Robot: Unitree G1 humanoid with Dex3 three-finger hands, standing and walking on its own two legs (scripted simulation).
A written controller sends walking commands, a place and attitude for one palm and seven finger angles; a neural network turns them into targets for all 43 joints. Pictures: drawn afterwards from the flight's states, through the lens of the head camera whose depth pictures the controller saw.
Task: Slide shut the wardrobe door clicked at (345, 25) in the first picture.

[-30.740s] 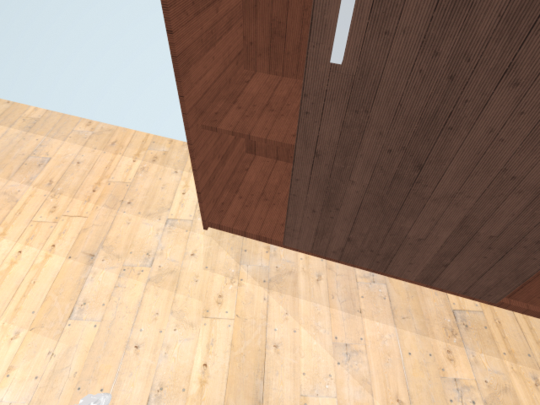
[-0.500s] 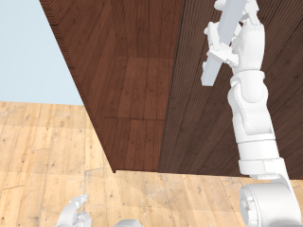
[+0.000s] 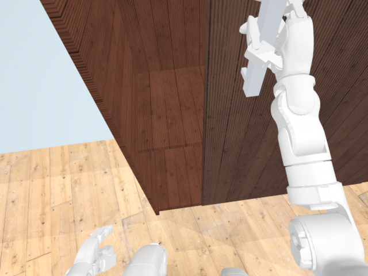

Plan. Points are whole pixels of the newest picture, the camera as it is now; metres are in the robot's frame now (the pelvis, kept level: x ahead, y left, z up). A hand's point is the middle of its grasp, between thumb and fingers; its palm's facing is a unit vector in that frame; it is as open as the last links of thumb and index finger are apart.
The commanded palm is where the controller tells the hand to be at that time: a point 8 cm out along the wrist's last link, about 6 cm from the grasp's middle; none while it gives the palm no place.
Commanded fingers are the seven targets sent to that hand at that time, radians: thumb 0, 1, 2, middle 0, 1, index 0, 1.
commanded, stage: step sideways, sliding the door along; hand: right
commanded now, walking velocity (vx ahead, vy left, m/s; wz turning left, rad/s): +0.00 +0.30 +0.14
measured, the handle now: (261, 22) +0.46 -0.14 +0.27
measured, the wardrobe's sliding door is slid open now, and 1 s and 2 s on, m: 0.23 0.00 0.00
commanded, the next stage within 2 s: stop walking and hold the door there in 1.28 s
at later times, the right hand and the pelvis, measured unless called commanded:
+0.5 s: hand (171, 55) +0.40 +0.00 +0.26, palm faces +0.06 +1.00 -0.05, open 6.5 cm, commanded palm +0.39 +0.02 +0.24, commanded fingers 0.00 -0.90 -0.90 0.45 1.40 0.45 1.40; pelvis +0.02 +0.13 +0.00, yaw -1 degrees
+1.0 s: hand (105, 63) +0.40 +0.11 +0.26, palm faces +0.19 +0.98 -0.08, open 6.7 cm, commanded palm +0.37 +0.13 +0.26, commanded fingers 0.00 -0.90 -0.90 0.45 1.40 0.45 1.40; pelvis +0.01 +0.27 -0.02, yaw +0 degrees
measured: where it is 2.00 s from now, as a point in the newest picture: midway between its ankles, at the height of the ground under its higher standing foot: outside the picture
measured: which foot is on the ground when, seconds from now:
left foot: up 0.00-0.22, down 0.24-0.38, up 0.40-0.62, down 0.64-1.00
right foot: down 0.00-0.24, up 0.26-0.34, down 0.36-0.66, up 0.68-0.78, down 0.80-1.00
